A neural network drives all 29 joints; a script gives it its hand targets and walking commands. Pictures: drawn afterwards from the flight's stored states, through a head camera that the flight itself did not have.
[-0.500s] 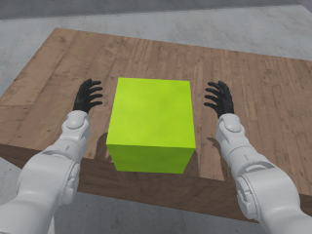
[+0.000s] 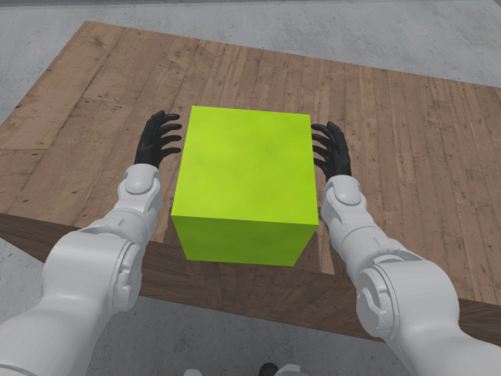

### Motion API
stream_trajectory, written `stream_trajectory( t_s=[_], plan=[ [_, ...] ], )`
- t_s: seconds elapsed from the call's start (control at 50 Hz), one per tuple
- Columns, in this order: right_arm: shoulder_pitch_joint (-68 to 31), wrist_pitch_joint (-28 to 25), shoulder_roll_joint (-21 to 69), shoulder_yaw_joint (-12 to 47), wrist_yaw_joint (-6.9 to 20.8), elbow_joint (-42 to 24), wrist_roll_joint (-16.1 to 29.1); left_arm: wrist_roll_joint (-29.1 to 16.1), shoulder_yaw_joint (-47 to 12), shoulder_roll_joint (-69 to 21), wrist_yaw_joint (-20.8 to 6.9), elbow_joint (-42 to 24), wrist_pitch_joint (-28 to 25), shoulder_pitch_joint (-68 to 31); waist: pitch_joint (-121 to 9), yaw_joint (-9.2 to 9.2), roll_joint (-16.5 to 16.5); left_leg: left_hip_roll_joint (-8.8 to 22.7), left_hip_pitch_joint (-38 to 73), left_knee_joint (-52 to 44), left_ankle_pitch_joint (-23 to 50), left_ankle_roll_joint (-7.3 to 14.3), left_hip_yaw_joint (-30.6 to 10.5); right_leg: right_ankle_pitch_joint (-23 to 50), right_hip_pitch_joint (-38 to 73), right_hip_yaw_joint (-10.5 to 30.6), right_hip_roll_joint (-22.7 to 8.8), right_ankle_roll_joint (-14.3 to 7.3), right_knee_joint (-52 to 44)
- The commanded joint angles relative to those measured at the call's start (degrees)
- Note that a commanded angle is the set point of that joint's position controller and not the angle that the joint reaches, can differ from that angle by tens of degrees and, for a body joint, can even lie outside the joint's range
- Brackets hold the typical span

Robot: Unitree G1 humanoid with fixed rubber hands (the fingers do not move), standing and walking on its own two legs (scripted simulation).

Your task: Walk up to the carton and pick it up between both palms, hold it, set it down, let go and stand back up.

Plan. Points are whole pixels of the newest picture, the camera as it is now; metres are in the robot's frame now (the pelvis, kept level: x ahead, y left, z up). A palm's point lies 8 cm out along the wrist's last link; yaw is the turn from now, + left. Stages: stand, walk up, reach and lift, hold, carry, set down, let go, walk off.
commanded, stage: reach and lift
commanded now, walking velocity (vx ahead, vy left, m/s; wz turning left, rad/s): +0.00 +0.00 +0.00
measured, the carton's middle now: (245, 190) +0.43 +0.02 +0.00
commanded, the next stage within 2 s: none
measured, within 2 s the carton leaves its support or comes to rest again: leaves its support in 1.84 s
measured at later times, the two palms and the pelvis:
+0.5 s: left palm (160, 162) +0.45 +0.16 +0.04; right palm (333, 179) +0.43 -0.12 +0.04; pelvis +0.03 +0.02 +0.03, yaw -2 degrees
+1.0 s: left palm (156, 168) +0.44 +0.16 +0.04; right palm (332, 182) +0.42 -0.12 +0.04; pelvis +0.03 +0.02 +0.04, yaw -1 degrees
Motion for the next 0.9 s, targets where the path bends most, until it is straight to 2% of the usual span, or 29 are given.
stream_trajectory(
  t_s=[0.0, 0.02, 0.04, 0.08, 0.1, 0.14, 0.18, 0.24, 0.32, 0.34, 0.36, 0.38, 0.4, 0.44, 0.48, 0.52, 0.54, 0.56, 0.58, 0.62, 0.64, 0.68, 0.72, 0.74, 0.76, 0.8, 0.84, 0.86, 0.88],
  plan=[
    [-20.9, -2.3, -4.9, -3.8, -1.0, -9.7, -4.8, 3.5, 2.7, 4.1, 0.8, -10.0, -1.4, -21.8, -33.2, 0.76, 3.8, -1.7, 4.1, -6.7, 18.2, -2.1, 2.5, 11.6, 36.4, 6.0, 0.9, 2.0, -2.1],
    [-19.9, -2.3, -3.1, -5.8, -1.2, -7.9, -5.8, 4.8, 3.3, 4.1, 1.0, -8.5, -1.4, -21.1, -32.0, -0.20, 5.7, -1.8, 5.5, -6.4, 19.5, -2.3, 2.6, 11.6, 34.8, 5.7, 0.8, 1.7, -1.9],
    [-19.2, -2.2, -2.5, -5.2, -1.1, -6.3, -5.7, 6.2, 4.7, 2.4, 0.8, -8.7, -1.1, -19.3, -30.7, 0.08, 5.6, -1.5, 8.0, -5.6, 22.4, -3.3, 2.5, 13.4, 34.5, 5.6, 0.5, 1.7, -2.3],
    [-18.6, -2.3, 0.9, -5.5, -0.9, -7.7, -7.8, 8.9, 7.2, -0.9, 0.5, -10.5, -1.3, -17.8, -30.7, 0.40, 3.0, -1.8, 9.2, -6.9, 22.3, -2.7, 3.1, 14.7, 37.2, 6.1, 0.5, 1.9, -3.7],
    [-18.3, -3.2, 1.1, -7.1, -1.2, -10.1, -10.0, 11.1, 9.3, -0.2, 0.8, -12.2, -1.8, -17.6, -32.2, 2.06, 3.7, -2.1, 10.2, -7.2, 24.1, -3.1, 3.8, 16.1, 38.0, 5.9, 1.2, 2.3, -3.9],
    [-16.9, -3.9, 1.5, -10.7, -0.8, -13.0, -14.2, 15.1, 12.5, 0.1, 1.2, -12.7, -1.2, -17.0, -30.4, 1.44, 4.6, -1.3, 9.9, -8.8, 22.3, -2.1, 3.2, 14.9, 39.6, 5.5, 1.0, 1.9, -4.5],
    [-16.2, -3.8, 5.4, -12.1, 0.0, -13.2, -16.9, 17.8, 14.1, -3.4, 1.7, -15.6, -1.2, -18.5, -28.6, 0.69, 4.2, -0.6, 10.9, -10.1, 22.1, -2.5, 4.0, 14.3, 40.0, 5.4, 1.1, 2.0, -6.4],
    [-14.8, -3.9, 12.5, -13.6, 2.0, -13.0, -21.1, 22.7, 18.2, -10.9, 0.8, -13.9, -0.6, -13.4, -25.4, 1.81, 3.8, -0.6, 11.3, -11.2, 22.5, -2.0, 3.8, 15.7, 42.1, 6.0, 0.7, 1.8, -7.4],
    [-9.9, -6.3, 24.2, -15.4, 5.2, -15.1, -29.7, 30.5, 20.6, -22.5, -1.7, -16.1, -0.1, -10.7, -23.2, 1.40, 4.2, -0.6, 18.0, -12.5, 31.6, -2.6, 3.4, 22.0, 43.9, 3.5, 2.6, 1.5, -8.5],
    [-9.7, -6.6, 26.0, -17.2, 6.1, -13.6, -32.5, 32.3, 21.0, -24.0, -2.4, -16.6, 0.0, -11.2, -22.7, 1.29, 6.4, -0.3, 21.6, -10.7, 36.6, -3.3, 3.8, 23.0, 40.7, 2.5, 3.0, 1.4, -8.0],
    [-8.3, -6.9, 26.7, -17.4, 6.5, -14.1, -35.4, 34.1, 21.7, -25.4, -2.9, -16.4, 0.3, -8.5, -20.7, 0.97, 4.6, -0.4, 23.3, -11.9, 37.4, -3.3, 3.1, 24.0, 41.3, 2.5, 2.4, 1.3, -9.4],
    [-6.2, -7.6, 26.8, -18.2, 7.2, -13.5, -35.5, 35.3, 22.7, -25.9, -2.6, -16.9, 0.8, -6.5, -19.1, 1.34, 5.8, 0.1, 23.9, -12.1, 38.2, -3.7, 3.9, 23.1, 41.6, 2.0, 2.4, 1.6, -9.6],
    [-6.6, -8.0, 27.5, -20.3, 7.2, -13.4, -38.0, 36.2, 23.1, -26.7, -3.0, -17.3, 1.4, -7.1, -17.7, 1.32, 3.2, 0.3, 25.4, -12.6, 39.1, -3.0, 3.1, 23.1, 42.4, 1.2, 3.1, 2.0, -10.3],
    [-6.7, -9.2, 30.3, -19.3, 7.8, -15.6, -40.1, 36.6, 21.2, -29.0, -3.4, -17.8, 1.0, -5.3, -20.0, 1.47, 2.2, 0.0, 23.9, -12.5, 38.2, -2.7, 4.0, 25.6, 44.9, 1.9, 2.8, 2.0, -10.2],
    [-5.8, -9.5, 28.9, -19.8, 7.8, -13.4, -40.9, 38.1, 23.9, -28.1, -2.7, -18.4, 1.2, -5.0, -18.4, 2.54, 2.9, 0.4, 22.1, -13.5, 39.0, -1.9, 4.1, 28.6, 46.4, 2.1, 2.4, 2.3, -10.3],
    [-5.5, -9.9, 28.9, -18.6, 7.8, -11.9, -39.0, 38.5, 23.5, -28.5, -1.9, -18.4, 2.1, -4.1, -16.7, 2.39, 3.0, 0.9, 22.7, -14.4, 39.2, -2.2, 3.8, 28.0, 47.6, 2.9, 2.5, 2.0, -11.2],
    [-5.0, -9.9, 28.4, -18.9, 7.7, -12.0, -39.8, 37.8, 23.7, -27.9, -1.8, -19.0, 2.1, -3.0, -17.0, 2.70, 1.4, 0.6, 22.2, -14.5, 38.4, -1.8, 4.4, 26.7, 47.7, 2.4, 2.6, 2.2, -11.9],
    [-4.8, -10.1, 27.3, -18.9, 8.0, -10.7, -39.1, 38.6, 22.6, -28.2, -1.4, -20.0, 2.2, -2.6, -17.0, 2.37, 4.3, 1.0, 23.2, -13.5, 41.7, -2.8, 4.4, 27.6, 45.2, 2.8, 2.2, 1.9, -11.4],
    [-4.6, -10.3, 27.2, -17.6, 7.8, -11.3, -38.7, 37.8, 23.1, -28.3, -1.2, -20.3, 2.2, -1.9, -18.4, 2.99, 2.8, 1.3, 24.6, -13.7, 43.6, -2.7, 3.8, 28.5, 47.0, 2.8, 2.6, 1.4, -11.8],
    [-5.1, -10.8, 27.5, -17.7, 6.9, -12.1, -40.2, 36.9, 23.2, -27.6, -1.2, -20.3, 2.0, -3.2, -20.3, 3.48, 1.4, 0.8, 20.0, -15.1, 38.8, -1.1, 3.5, 30.0, 48.8, 2.9, 2.1, 2.5, -11.8],
    [-5.2, -11.4, 28.9, -17.6, 6.9, -13.4, -39.5, 37.2, 22.5, -27.9, -1.0, -21.5, 1.5, -3.7, -19.8, 3.02, 2.4, 0.0, 20.9, -14.4, 36.7, -1.2, 5.7, 29.6, 49.3, 1.6, 1.8, 3.0, -11.2],
    [-5.8, -11.3, 30.1, -17.7, 7.4, -11.1, -40.7, 37.9, 21.5, -30.6, -1.2, -21.5, 1.4, -3.8, -20.2, 2.88, 4.0, 0.7, 20.5, -14.4, 38.1, -1.9, 4.3, 28.9, 48.5, 2.5, 1.9, 1.5, -11.5],
    [-5.8, -10.7, 32.8, -17.5, 7.8, -11.5, -40.6, 38.5, 21.9, -33.9, -2.3, -21.9, 2.2, -3.7, -17.3, 2.98, 0.8, 0.4, 20.2, -15.7, 34.1, -1.5, 4.9, 27.9, 50.4, 3.0, 1.9, 1.5, -12.6],
    [-6.8, -10.2, 33.9, -19.1, 7.9, -10.9, -42.3, 38.2, 21.4, -34.3, -3.1, -21.5, 2.3, -5.4, -16.9, 1.94, 0.6, 0.1, 18.3, -16.3, 31.6, -1.5, 5.2, 27.6, 50.7, 2.2, 2.0, 2.0, -12.7],
    [-6.6, -10.6, 36.2, -18.7, 8.2, -12.3, -43.3, 37.9, 19.9, -36.1, -3.3, -22.3, 2.2, -6.1, -19.4, 2.66, 2.7, 0.6, 19.5, -16.5, 31.6, -1.4, 4.7, 28.9, 51.5, 1.7, 0.9, 2.0, -11.9],
    [-5.3, -10.7, 37.5, -17.1, 9.2, -13.4, -42.7, 38.5, 19.4, -37.3, -2.7, -23.0, 2.1, -4.6, -21.5, 2.63, 3.8, 0.6, 22.3, -15.9, 37.7, -1.2, 3.9, 33.2, 51.3, 2.4, 1.4, 2.1, -11.9],
    [-6.5, -10.1, 35.0, -18.8, 9.4, -12.6, -42.7, 40.1, 21.6, -36.3, -2.5, -22.1, 2.5, -4.4, -19.0, 2.15, 2.8, 0.3, 21.1, -16.0, 35.6, -1.8, 4.4, 30.1, 50.0, 1.8, 1.6, 2.0, -12.8],
    [-5.3, -10.0, 36.1, -18.3, 9.3, -12.6, -42.8, 38.9, 19.7, -38.4, -2.8, -24.4, 2.5, -3.4, -19.3, 2.29, 2.8, 0.7, 23.7, -16.9, 35.8, -1.7, 4.2, 28.0, 50.2, 1.4, 1.9, 2.1, -13.4],
    [-5.3, -9.7, 35.9, -18.2, 9.5, -12.7, -42.6, 39.5, 20.7, -36.9, -3.0, -22.6, 2.9, -3.2, -19.1, 2.99, 2.7, 0.7, 21.2, -17.7, 33.0, -0.9, 4.2, 28.4, 51.2, 2.2, 1.2, 1.8, -14.0]
  ],
)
